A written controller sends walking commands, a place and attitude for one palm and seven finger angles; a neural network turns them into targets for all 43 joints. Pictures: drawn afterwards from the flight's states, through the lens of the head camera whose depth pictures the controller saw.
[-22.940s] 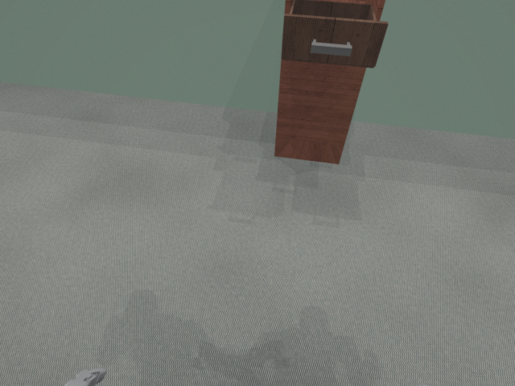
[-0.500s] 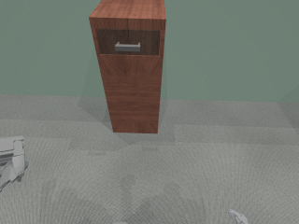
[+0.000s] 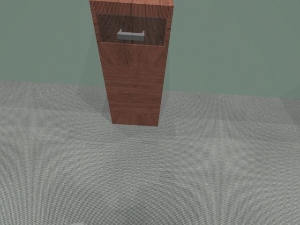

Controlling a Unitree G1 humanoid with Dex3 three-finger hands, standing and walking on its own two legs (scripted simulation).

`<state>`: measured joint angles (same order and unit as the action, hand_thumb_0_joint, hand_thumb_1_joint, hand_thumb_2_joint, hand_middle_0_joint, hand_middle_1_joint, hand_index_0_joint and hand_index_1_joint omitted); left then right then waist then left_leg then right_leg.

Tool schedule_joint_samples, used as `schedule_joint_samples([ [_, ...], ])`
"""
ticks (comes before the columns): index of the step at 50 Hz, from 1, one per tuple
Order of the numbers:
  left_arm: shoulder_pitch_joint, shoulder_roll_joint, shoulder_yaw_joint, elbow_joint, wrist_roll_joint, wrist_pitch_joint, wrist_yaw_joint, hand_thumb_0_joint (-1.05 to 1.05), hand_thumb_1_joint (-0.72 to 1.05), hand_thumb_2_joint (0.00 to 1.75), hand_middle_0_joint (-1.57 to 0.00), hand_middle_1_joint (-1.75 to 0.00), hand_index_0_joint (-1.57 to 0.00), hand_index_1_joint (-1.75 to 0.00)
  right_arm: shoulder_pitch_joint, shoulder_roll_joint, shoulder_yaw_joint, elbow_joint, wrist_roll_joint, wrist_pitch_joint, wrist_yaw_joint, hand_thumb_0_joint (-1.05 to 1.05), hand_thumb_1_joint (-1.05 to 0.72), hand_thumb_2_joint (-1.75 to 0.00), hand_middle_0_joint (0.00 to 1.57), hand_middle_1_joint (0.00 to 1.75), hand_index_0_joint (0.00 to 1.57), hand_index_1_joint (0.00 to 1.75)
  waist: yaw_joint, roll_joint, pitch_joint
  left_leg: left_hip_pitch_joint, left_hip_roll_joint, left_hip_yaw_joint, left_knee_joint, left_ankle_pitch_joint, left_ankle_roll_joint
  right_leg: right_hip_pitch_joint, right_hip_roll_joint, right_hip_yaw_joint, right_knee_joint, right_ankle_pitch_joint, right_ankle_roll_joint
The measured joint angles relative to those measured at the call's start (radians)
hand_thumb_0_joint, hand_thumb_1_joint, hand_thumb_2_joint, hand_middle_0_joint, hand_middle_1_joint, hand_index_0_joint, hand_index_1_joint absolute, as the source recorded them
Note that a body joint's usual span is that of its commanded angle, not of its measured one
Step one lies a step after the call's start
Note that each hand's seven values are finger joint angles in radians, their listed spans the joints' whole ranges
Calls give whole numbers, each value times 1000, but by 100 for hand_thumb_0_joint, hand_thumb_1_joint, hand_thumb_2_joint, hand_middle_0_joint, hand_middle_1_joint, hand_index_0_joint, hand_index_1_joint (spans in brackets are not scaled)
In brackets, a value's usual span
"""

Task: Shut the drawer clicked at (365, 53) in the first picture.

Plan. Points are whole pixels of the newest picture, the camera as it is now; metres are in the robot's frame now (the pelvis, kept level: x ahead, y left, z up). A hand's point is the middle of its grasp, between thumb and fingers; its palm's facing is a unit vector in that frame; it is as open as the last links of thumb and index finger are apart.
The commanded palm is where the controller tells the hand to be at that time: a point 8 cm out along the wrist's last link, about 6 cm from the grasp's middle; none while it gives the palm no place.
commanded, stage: let the arm hang, fingers relaxed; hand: left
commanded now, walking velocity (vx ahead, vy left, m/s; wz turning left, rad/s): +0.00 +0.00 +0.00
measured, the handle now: (131, 34) +0.93 +0.13 +0.04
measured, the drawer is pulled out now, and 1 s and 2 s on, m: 0.00 0.00 0.00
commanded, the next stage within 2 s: look to check the result in 0.82 s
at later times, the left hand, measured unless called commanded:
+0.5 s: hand out of the picture -0.04 +0.19 -0.16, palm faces +0.00 -0.98 -0.22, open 7.0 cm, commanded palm none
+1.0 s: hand out of the picture -0.02 +0.16 -0.16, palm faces +0.02 -0.98 -0.19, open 7.4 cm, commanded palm none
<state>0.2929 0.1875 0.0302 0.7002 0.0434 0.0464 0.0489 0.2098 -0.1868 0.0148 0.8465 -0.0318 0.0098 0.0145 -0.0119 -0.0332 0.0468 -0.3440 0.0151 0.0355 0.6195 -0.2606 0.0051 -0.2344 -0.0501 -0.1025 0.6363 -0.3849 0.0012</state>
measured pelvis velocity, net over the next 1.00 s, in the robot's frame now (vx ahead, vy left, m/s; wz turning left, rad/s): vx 0.00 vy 0.00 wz -0.02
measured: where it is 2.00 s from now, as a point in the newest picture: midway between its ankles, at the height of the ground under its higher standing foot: outside the picture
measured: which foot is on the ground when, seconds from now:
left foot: down 0.00-1.00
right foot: down 0.00-1.00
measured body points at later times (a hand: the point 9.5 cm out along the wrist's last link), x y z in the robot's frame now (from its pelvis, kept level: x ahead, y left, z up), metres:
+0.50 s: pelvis -0.01 +0.01 +0.02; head +0.00 +0.00 +0.47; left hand -0.03 +0.24 -0.14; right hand -0.02 -0.20 -0.15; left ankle +0.04 +0.12 -0.73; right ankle -0.03 -0.11 -0.73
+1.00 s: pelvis +0.00 +0.00 +0.02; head +0.02 -0.01 +0.46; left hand -0.02 +0.21 -0.14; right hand -0.05 -0.20 -0.15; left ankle +0.04 +0.12 -0.72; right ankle -0.03 -0.11 -0.73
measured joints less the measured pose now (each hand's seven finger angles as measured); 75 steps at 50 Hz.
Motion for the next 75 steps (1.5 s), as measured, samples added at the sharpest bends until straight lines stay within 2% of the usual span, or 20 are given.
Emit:
schedule_joint_samples([
  [4,5,42,4,141,-19,-3,-14,1,90,89,-100,-126,-99,-118,42,10,1,76,2,22,-12,1,-91,-90,20,29,21,30,17,2,28,14,14,-19,-42,28,-1,40,22,-20,-92,52,-5],
  [8,35,47,-7,257,-25,-8,-23,1,90,90,-84,-106,-84,-101,65,4,-9,134,8,31,-21,1,-91,-90,20,29,21,30,20,29,35,31,14,-15,-88,54,4,64,25,-17,-158,92,0],
  [19,56,1,-31,421,-29,-24,-21,1,91,90,-42,-55,-41,-55,85,22,-15,228,16,19,-30,1,-91,-90,20,29,20,30,17,68,15,90,-4,16,-176,97,18,93,7,10,-204,124,12],
  [26,26,-39,-36,440,-30,-35,-16,0,91,90,-26,-37,-26,-37,89,49,-16,262,14,14,-33,1,-91,-90,20,29,20,30,9,65,-2,102,-4,25,-188,102,16,94,7,19,-199,122,11],
  [35,-2,-73,-31,437,-30,-45,-12,0,91,90,-21,-31,-21,-31,112,76,-21,285,13,7,-38,0,-91,-90,20,29,20,30,-2,54,-8,103,4,24,-184,99,7,91,14,19,-190,115,3],
  [46,8,-80,-21,446,-32,-46,-8,0,91,90,-20,-30,-20,-30,127,87,-27,295,13,5,-44,0,-91,-90,20,29,20,30,-5,54,6,97,15,18,-177,89,-6,89,26,15,-188,106,-9],
  [75,9,-75,-20,451,-32,-58,-5,0,91,90,-20,-30,-20,-30,70,58,-28,295,15,2,-51,1,-91,-90,20,29,20,30,6,54,2,136,43,4,-190,68,-40,138,56,3,-220,88,-37],
])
